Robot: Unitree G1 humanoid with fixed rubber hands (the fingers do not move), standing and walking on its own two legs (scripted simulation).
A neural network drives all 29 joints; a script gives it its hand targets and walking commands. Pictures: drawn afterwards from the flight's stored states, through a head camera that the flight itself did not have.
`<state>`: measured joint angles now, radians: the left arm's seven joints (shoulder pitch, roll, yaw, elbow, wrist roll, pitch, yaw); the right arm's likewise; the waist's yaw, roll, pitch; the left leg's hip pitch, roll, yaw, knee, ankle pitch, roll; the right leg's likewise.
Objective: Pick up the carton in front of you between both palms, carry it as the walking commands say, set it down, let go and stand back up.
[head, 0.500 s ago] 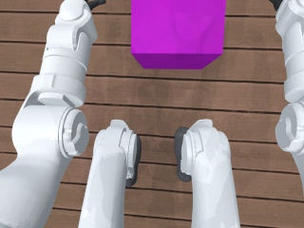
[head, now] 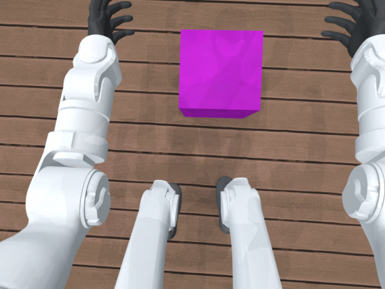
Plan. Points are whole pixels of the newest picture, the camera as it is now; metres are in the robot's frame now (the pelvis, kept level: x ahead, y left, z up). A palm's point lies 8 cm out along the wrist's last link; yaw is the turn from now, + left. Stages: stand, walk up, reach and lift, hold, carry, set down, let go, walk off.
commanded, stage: set down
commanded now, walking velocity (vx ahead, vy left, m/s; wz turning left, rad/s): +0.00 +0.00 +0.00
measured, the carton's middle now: (217, 81) +0.55 -0.07 -0.44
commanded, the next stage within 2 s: let go in 0.18 s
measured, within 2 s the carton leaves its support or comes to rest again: neither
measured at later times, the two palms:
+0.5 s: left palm (77, 61) +0.47 +0.13 +0.01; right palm out of the picture +0.45 -0.30 +0.01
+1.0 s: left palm out of the picture +0.30 +0.22 +0.12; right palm out of the picture +0.29 -0.24 +0.13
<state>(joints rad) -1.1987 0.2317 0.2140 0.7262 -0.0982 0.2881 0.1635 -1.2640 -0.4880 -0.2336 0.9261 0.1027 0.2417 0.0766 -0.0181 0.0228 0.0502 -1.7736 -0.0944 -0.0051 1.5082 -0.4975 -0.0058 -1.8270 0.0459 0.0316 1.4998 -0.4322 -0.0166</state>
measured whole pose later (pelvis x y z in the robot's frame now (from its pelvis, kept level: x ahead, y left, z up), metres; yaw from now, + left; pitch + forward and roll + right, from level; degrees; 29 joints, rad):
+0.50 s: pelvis +0.05 -0.02 +0.13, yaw -1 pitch +39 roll +3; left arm -0.71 0.13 0.21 0.65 0.09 0.19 0.08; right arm -0.76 -0.33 -0.25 0.76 -0.08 0.15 0.10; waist -0.03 0.02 -0.06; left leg -1.27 -0.06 -0.05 0.93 -0.34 -0.03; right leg -1.34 0.07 0.04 0.94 -0.28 -0.05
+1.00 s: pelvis +0.08 +0.00 +0.20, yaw -2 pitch +12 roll +0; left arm 0.05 0.19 0.09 0.50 0.03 0.00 -0.03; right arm 0.03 -0.21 -0.09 0.54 0.00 -0.02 0.08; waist -0.01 -0.01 0.00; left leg -0.48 -0.05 -0.07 0.54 -0.27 0.02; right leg -0.52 0.05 0.05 0.53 -0.22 -0.02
